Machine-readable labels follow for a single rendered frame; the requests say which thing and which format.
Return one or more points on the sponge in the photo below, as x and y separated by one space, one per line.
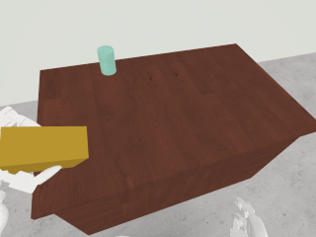
37 148

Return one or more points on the robot right hand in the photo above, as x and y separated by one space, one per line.
252 227

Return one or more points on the table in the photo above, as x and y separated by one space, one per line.
164 129

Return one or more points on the robot left hand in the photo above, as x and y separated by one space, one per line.
22 181

